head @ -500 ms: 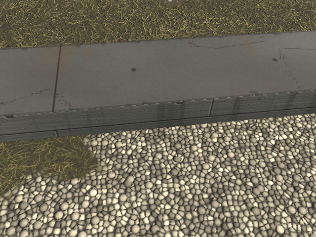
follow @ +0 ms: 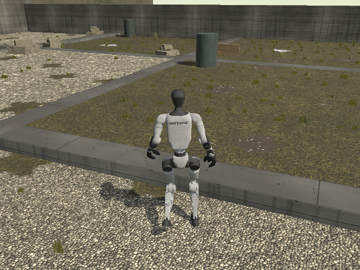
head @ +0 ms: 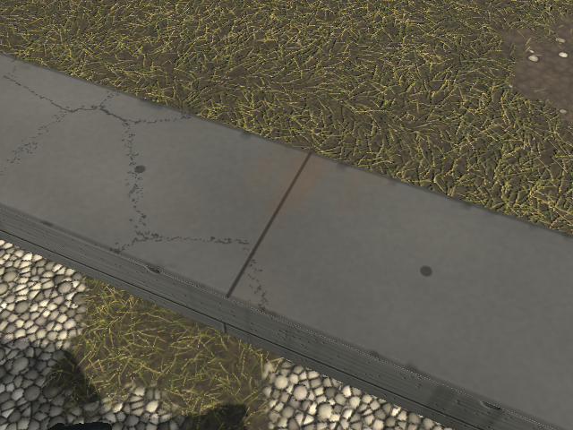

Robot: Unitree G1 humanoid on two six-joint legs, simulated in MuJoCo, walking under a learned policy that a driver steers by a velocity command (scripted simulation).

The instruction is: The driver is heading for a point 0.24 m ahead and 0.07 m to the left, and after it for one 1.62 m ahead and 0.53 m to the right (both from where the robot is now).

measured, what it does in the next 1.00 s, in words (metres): walks ahead, turning right: left foot, then right foot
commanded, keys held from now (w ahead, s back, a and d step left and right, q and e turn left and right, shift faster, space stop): w+q+shift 0.02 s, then q+shift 0.06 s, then e+shift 0.92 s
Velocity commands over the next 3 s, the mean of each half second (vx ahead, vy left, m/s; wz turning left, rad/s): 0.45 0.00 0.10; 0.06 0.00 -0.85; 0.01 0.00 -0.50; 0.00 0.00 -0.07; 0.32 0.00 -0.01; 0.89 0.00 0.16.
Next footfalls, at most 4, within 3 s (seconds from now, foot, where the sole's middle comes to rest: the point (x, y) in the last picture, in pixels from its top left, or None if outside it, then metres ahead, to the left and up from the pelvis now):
0.30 left None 0.40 0.13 -0.76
0.72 right None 0.32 -0.11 -0.76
1.18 left None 0.42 0.06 -0.76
1.54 right None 0.22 -0.09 -0.76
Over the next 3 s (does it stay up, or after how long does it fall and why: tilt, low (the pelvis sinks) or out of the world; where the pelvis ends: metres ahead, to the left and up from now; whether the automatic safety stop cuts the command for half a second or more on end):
stays up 0.61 -0.24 0.12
